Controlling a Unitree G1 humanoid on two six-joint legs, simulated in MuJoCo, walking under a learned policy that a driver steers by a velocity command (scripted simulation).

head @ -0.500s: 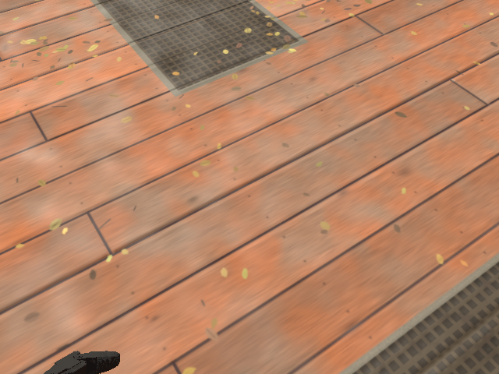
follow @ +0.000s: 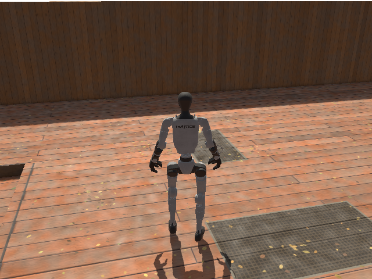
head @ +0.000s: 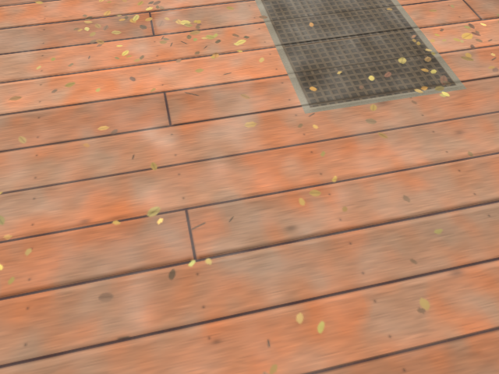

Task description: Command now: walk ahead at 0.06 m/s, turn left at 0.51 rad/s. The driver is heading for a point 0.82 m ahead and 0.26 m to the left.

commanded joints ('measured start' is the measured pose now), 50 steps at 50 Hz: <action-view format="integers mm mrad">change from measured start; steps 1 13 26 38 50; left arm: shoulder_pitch -39 -50 30 36 -72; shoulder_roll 186 97 266 201 154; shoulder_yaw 49 25 69 54 25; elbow -51 -75 -68 -115 -140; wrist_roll -25 4 46 -1 -26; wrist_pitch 5 14 1 13 -74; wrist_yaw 3 13 -14 16 -58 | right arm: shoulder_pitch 22 3 16 -58 234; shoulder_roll -88 -192 -123 -96 -147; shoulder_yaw -33 -53 -37 -23 -23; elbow -83 -134 -202 -213 -103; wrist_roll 1 -5 12 10 -6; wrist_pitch -2 -40 -19 -12 -115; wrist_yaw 11 -48 -47 -10 -6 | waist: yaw -35 -10 -46 59 -84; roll -114 95 -322 -205 124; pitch -98 -192 -117 -85 16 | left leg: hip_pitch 97 342 -129 -100 548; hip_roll -28 132 -212 -27 229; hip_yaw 42 -330 -169 -20 -482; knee -158 -349 118 151 -522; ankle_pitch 39 516 -352 -148 -191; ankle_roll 46 268 43 -48 289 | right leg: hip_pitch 95 -357 84 132 -721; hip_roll -281 50 -333 -242 -69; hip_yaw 140 303 733 376 276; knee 4 539 -135 -187 717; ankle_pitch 372 -150 282 -106 -133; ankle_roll -137 87 -221 -193 -15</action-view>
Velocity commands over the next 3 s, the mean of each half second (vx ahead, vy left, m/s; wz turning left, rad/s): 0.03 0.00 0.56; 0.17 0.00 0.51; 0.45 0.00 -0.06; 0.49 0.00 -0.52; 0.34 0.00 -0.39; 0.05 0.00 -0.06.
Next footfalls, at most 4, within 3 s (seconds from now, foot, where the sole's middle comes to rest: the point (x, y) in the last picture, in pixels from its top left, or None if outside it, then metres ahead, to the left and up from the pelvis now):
0.06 left None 0.09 0.12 -0.78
0.50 right None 0.12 -0.11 -0.78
0.92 left None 0.00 0.14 -0.78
1.38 right None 0.43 0.17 -0.78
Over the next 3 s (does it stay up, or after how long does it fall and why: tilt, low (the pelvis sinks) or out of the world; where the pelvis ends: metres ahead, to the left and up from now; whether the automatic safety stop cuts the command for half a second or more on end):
stays up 0.82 0.34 0.00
